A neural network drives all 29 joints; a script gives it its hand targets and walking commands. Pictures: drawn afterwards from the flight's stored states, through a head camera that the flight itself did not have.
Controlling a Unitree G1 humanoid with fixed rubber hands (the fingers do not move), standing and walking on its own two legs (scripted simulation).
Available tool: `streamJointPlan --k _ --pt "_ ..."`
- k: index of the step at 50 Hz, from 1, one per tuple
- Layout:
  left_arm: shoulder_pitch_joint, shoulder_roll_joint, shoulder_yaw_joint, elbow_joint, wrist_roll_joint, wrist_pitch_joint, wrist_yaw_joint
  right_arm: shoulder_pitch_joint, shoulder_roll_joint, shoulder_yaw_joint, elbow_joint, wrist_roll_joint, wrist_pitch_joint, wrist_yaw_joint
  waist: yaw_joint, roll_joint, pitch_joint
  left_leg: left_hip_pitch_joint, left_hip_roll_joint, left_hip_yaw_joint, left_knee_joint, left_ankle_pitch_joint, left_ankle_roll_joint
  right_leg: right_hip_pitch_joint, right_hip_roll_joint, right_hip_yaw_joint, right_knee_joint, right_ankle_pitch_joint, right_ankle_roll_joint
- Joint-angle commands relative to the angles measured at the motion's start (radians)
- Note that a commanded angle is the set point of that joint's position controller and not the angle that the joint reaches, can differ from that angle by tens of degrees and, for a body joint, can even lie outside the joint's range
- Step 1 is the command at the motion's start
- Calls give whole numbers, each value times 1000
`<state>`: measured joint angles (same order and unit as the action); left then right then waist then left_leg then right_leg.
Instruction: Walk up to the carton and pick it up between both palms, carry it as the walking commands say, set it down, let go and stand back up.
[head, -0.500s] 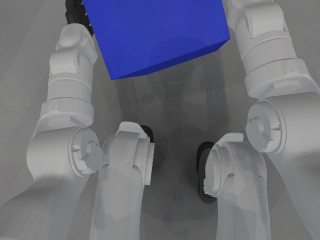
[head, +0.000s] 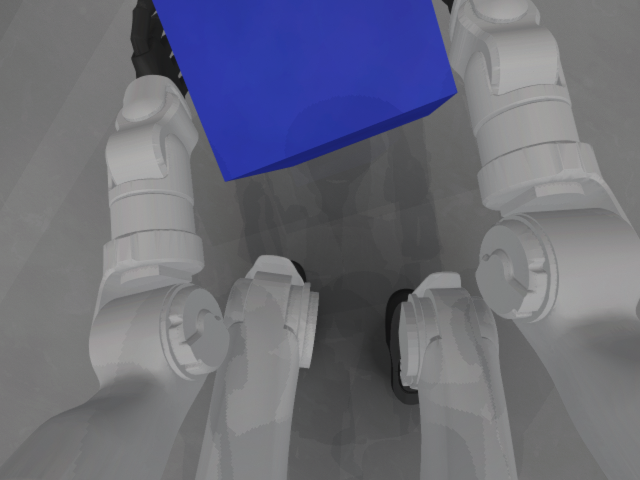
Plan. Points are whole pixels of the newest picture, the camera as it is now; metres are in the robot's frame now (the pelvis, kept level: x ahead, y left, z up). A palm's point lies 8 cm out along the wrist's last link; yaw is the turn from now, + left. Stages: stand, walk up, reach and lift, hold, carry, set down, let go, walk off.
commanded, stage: reach and lift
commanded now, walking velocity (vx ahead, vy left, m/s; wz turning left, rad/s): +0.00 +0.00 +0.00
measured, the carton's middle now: (318, 54) +0.55 +0.07 -0.19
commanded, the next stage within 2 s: none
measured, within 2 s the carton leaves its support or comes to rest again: neither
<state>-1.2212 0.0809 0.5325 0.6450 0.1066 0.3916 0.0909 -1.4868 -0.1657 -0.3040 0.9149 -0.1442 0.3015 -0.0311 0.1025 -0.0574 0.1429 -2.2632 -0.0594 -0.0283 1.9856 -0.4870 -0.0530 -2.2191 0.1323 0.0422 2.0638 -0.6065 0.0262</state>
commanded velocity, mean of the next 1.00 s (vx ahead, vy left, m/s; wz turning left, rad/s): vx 0.00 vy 0.00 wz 0.00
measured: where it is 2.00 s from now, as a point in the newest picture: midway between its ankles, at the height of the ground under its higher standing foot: (343, 349)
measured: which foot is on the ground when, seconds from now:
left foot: down 0.00-1.00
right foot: down 0.00-1.00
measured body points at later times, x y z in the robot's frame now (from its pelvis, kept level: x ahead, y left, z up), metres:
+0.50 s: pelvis +0.00 -0.01 +0.05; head +0.32 +0.00 +0.36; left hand +0.49 +0.22 -0.07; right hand +0.58 -0.07 -0.04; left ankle +0.13 +0.13 -0.38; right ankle +0.09 -0.11 -0.38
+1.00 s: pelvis +0.00 -0.01 +0.10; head +0.28 +0.00 +0.46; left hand +0.47 +0.21 +0.01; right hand +0.55 -0.08 +0.04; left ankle +0.13 +0.13 -0.38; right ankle +0.09 -0.11 -0.38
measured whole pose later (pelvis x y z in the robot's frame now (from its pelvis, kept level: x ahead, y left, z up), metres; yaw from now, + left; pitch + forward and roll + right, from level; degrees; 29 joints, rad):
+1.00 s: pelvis +0.00 -0.01 +0.10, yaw +0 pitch +42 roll +2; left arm -1.01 -0.02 0.61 0.61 0.23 0.44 0.03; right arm -1.24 -0.04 -0.41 0.87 -0.26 0.33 -0.02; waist 0.10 -0.07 -0.09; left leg -1.94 -0.07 -0.06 1.63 -0.44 -0.07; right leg -1.92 0.16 0.08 1.71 -0.53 0.01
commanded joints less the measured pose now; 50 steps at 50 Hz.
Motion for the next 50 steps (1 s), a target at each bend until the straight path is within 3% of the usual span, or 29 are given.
streamJointPlan --k 1,25,50 --pt "-856 -842 -522 -170 -136 -59 -258 -342 1055 301 58 88 43 212 77 -32 -1331 828 -63 142 -150 379 -4 510 61 -88 -225 289 -37" --pt "-774 -880 -486 -152 -96 -23 -286 -264 1149 276 56 57 77 197 98 -68 -1373 839 -65 157 -301 327 0 697 70 -67 -391 301 -18" --pt "-632 -961 -458 -116 -45 -17 -289 -127 1184 215 80 -8 66 212 70 -38 -1310 998 -79 128 -492 295 -1 811 71 -49 -585 264 -18"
